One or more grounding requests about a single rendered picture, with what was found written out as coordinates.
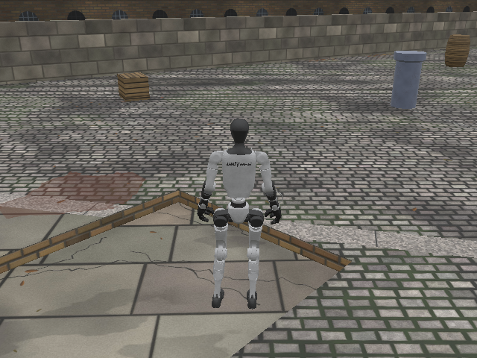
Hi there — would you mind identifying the robot right hand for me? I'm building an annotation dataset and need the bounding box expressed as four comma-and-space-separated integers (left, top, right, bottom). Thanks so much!
265, 208, 282, 224

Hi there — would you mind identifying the robot left hand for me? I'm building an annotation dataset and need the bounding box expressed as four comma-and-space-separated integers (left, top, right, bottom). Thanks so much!
197, 206, 214, 222

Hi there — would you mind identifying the robot right forearm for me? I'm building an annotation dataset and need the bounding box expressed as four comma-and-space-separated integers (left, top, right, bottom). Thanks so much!
266, 181, 279, 211

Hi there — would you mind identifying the robot torso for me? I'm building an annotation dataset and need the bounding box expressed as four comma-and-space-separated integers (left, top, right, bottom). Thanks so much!
222, 147, 256, 224

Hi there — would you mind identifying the robot right foot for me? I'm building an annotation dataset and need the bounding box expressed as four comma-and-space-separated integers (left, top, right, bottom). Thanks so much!
247, 290, 257, 309

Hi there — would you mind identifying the left robot upper arm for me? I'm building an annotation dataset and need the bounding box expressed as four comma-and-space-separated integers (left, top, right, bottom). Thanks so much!
204, 151, 224, 192

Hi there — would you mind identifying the right robot upper arm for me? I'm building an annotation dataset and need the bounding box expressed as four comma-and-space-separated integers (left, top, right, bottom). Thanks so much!
255, 151, 273, 193

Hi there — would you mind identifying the robot left forearm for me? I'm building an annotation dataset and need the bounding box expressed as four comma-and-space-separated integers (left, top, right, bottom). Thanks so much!
198, 181, 212, 209

